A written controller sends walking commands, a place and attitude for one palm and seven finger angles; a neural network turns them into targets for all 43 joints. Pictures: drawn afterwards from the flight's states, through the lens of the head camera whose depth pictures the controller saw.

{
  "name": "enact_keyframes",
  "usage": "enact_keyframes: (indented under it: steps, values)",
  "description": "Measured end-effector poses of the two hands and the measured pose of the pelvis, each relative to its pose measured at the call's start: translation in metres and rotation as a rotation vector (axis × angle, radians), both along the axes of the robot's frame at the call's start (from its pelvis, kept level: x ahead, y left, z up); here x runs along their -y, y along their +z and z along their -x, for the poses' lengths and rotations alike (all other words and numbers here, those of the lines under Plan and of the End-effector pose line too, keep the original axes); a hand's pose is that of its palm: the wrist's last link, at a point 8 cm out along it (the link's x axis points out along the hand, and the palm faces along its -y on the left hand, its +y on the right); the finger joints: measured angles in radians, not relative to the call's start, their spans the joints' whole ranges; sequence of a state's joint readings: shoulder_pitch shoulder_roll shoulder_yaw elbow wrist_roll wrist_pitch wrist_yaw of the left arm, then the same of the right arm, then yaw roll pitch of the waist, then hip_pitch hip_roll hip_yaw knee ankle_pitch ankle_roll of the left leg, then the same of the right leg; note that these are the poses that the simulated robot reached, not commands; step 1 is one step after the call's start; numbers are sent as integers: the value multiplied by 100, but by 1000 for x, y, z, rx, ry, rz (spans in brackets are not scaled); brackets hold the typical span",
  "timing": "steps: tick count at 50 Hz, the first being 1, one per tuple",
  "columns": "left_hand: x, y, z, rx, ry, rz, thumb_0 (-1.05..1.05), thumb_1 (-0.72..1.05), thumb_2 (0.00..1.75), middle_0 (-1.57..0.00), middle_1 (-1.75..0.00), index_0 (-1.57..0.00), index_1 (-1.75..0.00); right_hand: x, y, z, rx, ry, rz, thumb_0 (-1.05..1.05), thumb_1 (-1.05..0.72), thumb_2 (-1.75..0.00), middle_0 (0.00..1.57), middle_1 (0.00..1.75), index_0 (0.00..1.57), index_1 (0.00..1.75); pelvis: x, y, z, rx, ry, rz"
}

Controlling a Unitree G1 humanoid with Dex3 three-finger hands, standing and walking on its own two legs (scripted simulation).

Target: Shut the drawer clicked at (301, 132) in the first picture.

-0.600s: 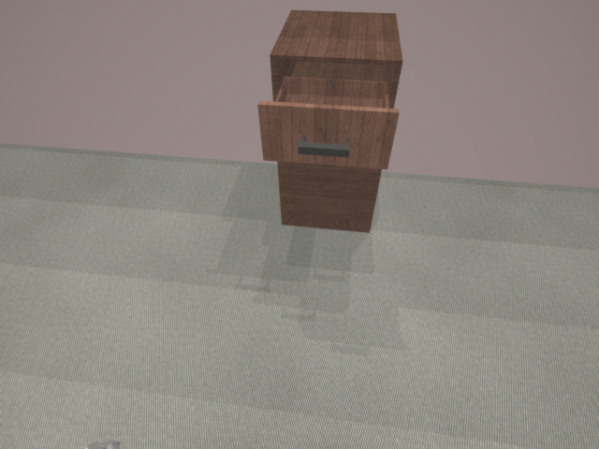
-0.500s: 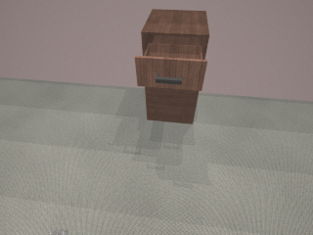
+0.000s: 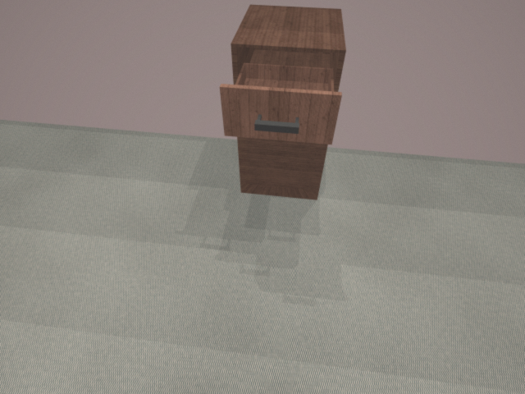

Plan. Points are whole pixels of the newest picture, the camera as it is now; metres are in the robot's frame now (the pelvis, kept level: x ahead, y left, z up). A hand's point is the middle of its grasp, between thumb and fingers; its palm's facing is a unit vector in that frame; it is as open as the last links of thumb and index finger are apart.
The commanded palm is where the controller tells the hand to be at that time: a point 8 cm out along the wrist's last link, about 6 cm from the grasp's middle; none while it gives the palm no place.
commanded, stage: stand and wait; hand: left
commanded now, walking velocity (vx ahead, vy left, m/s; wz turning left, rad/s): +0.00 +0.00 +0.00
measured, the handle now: (277, 122) +0.88 +0.01 -0.09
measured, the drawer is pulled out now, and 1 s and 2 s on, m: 0.30 0.30 0.30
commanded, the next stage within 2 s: look at it before walking up in 0.22 s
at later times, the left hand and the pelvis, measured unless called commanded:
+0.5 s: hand out of the picture +0.07 +0.25 -0.15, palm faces -0.02 -0.95 -0.32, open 7.4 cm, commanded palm none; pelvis +0.00 +0.01 +0.00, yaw +0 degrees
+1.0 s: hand out of the picture +0.07 +0.25 -0.16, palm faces -0.02 -0.95 -0.32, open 7.4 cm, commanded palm none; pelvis +0.01 +0.01 +0.00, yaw -1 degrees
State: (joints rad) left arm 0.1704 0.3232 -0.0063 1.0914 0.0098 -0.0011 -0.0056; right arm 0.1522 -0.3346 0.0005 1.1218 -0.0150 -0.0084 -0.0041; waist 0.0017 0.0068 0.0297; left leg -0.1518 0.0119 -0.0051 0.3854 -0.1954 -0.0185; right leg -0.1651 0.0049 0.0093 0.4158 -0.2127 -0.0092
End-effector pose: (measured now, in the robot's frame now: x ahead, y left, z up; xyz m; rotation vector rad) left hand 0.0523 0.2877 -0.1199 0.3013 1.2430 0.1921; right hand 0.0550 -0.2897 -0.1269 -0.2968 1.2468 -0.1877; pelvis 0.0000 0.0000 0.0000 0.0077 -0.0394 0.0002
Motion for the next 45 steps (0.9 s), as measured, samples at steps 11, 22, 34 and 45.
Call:
enact_keyframes:
  steps: [11, 22, 34, 45]
  values:
    - [-2, 1, -5, 13, -8, -2, 0, 90, 90, -20, -30, -21, -30, -3, 0, 6, -3, -9, -5, 1, -90, -90, 20, 30, 20, 30, -2, 1, 2, -1, -4, 0]
    - [-2, 2, -15, 36, -16, 7, 0, 90, 90, -20, -30, -21, -30, -9, 2, -6, 27, -1, -8, 1, -90, -90, 20, 30, 20, 30, -5, 1, 0, -4, -6, 0]
    - [-5, 1, -14, 21, -11, 6, 0, 90, 90, -20, -30, -21, -30, -10, 4, -16, 35, 6, -4, 1, -90, -90, 20, 30, 20, 30, -6, 2, -4, -7, -7, 0]
    - [-6, 0, -12, -3, -5, 5, 0, 90, 90, -20, -30, -21, -30, -9, 5, -20, 22, 4, -2, 1, -90, -90, 20, 30, 20, 30, -6, 2, -9, -11, -8, 1]
